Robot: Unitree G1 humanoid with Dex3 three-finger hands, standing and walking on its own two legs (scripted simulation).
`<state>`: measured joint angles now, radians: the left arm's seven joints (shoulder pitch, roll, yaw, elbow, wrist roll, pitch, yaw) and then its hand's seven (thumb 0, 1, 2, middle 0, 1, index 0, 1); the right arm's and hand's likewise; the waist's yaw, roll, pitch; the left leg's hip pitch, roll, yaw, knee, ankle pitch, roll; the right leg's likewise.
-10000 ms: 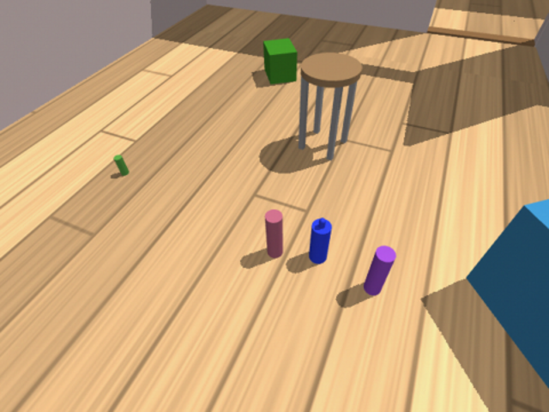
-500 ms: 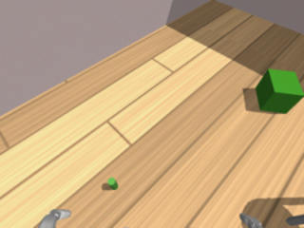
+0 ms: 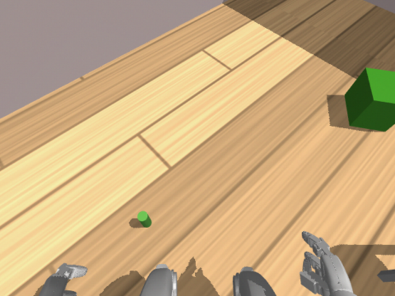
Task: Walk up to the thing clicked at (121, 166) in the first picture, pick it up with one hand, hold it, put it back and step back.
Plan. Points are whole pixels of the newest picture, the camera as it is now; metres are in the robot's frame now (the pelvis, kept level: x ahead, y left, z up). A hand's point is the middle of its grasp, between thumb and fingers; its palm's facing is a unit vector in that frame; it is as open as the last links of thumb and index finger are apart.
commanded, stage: rise first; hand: left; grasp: from above
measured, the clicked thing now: (144, 219) +0.43 +0.24 -0.62
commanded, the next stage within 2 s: approach in 1.86 s
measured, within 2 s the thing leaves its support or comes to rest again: neither
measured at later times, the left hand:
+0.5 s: hand (103, 257) +0.25 +0.29 -0.32, palm faces -0.45 -0.45 -0.77, open 13.1 cm
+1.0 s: hand (113, 236) +0.32 +0.30 -0.42, palm faces -0.48 -0.13 -0.87, open 13.6 cm
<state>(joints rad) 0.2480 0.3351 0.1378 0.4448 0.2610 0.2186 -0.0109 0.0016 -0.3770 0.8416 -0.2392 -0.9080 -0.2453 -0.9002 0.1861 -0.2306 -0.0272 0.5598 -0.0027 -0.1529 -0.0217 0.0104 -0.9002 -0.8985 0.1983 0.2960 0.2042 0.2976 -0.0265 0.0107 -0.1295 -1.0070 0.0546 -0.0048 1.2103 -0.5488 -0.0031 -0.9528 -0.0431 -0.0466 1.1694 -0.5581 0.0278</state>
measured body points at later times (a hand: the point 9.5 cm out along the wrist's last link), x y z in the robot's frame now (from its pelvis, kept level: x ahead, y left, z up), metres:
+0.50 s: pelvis -0.06 +0.00 -0.18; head +0.14 +0.01 +0.23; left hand +0.27 +0.31 -0.27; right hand +0.12 -0.28 -0.30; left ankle +0.01 +0.12 -0.64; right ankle +0.00 -0.14 -0.64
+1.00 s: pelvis -0.09 +0.00 -0.29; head +0.12 +0.03 +0.11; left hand +0.34 +0.31 -0.37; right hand -0.02 -0.29 -0.41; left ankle +0.01 +0.12 -0.64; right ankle +0.00 -0.14 -0.64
